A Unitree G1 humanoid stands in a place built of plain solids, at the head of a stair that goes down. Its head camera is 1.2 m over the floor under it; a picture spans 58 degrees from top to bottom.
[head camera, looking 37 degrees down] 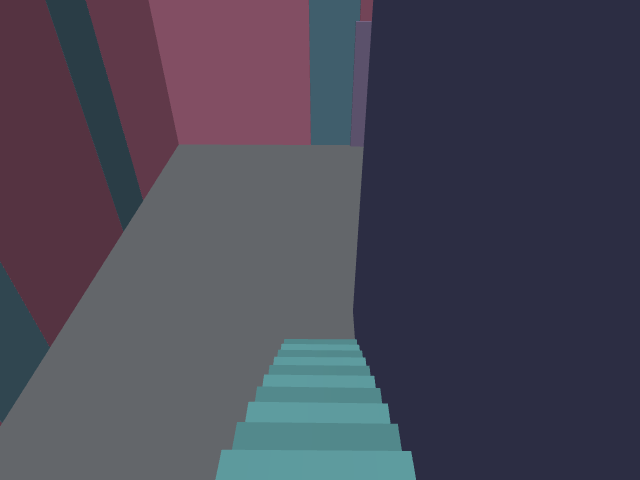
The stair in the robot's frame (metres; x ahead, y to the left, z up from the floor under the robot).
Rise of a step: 0.19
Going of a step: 0.22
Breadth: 0.80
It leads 1 degrees to the right of straight ahead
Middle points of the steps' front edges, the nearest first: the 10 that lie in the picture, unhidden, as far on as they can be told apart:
0.80 -0.04 -0.37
1.02 -0.04 -0.56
1.24 -0.04 -0.75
1.45 -0.04 -0.94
1.67 -0.04 -1.13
1.88 -0.05 -1.31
2.10 -0.05 -1.50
2.31 -0.05 -1.69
2.53 -0.05 -1.88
2.75 -0.05 -2.06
